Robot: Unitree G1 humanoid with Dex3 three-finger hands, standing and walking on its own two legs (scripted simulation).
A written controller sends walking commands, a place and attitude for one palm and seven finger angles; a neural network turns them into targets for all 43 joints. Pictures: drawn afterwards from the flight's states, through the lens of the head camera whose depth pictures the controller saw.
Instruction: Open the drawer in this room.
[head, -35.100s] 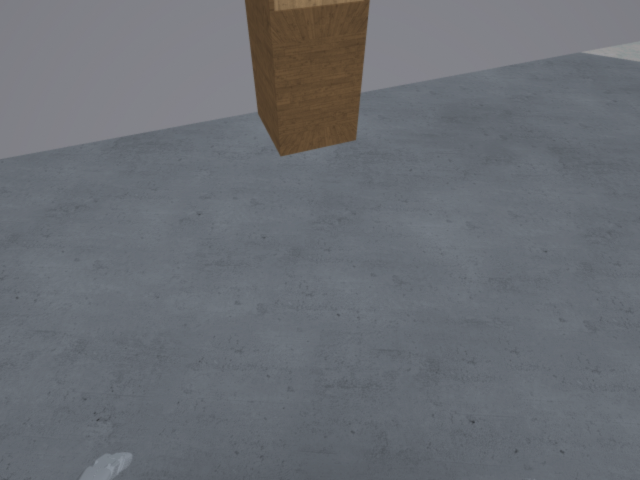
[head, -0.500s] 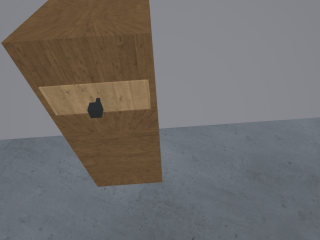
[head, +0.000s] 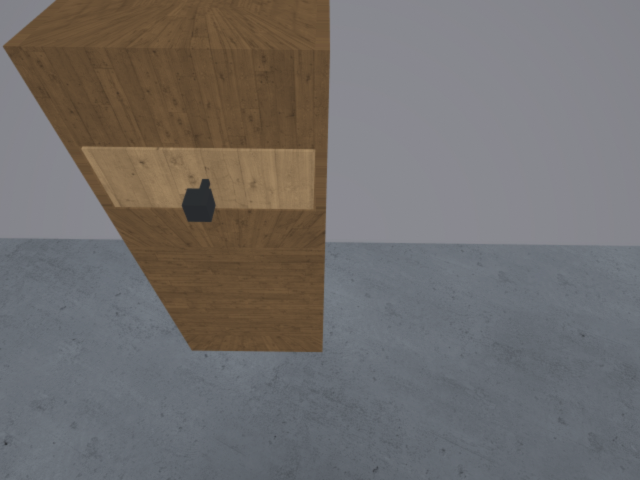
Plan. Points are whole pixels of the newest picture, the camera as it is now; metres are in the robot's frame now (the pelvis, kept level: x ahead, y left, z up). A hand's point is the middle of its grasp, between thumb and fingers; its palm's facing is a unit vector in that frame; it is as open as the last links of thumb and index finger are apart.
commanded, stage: come to a stop and stand still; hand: left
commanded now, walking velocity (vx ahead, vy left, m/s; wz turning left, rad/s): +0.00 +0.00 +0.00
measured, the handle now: (201, 197) +0.55 +0.25 -0.01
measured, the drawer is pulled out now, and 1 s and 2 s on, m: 0.00 0.00 0.00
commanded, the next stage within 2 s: look again from close up in 0.96 s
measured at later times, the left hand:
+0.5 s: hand out of the picture +0.03 +0.22 -0.18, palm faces +0.03 -0.98 -0.20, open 7.3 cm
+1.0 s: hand out of the picture -0.01 +0.21 -0.18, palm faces +0.03 -0.98 -0.18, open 7.3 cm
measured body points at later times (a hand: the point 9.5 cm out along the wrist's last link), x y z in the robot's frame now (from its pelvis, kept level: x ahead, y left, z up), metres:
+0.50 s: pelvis +0.02 +0.04 +0.00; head +0.04 +0.04 +0.45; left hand +0.03 +0.27 -0.16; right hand +0.01 -0.18 -0.16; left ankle -0.02 +0.18 -0.74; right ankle -0.05 -0.09 -0.74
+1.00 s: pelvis +0.01 +0.04 +0.00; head +0.03 +0.05 +0.45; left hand -0.01 +0.27 -0.16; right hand +0.00 -0.18 -0.16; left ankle -0.02 +0.18 -0.74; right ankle -0.05 -0.09 -0.74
